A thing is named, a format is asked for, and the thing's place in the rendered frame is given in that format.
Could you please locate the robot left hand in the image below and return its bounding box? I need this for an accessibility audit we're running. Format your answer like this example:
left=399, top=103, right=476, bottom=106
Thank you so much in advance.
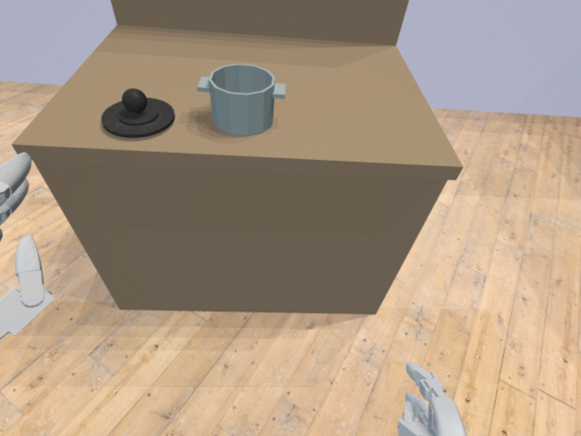
left=0, top=153, right=54, bottom=340

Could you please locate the pot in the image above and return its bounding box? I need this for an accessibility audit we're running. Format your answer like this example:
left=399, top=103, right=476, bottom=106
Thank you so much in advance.
left=197, top=64, right=286, bottom=136

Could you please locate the robot right hand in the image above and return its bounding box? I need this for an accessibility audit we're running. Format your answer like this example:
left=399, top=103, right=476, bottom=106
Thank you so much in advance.
left=398, top=362, right=467, bottom=436

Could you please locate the table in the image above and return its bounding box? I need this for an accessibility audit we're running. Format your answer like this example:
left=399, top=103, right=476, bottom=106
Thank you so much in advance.
left=12, top=0, right=463, bottom=314

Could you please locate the lid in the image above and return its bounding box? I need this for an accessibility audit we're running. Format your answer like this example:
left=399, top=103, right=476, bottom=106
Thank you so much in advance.
left=101, top=98, right=175, bottom=138

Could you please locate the knob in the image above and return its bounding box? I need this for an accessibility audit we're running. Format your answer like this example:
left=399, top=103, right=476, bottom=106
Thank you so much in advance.
left=122, top=88, right=147, bottom=113

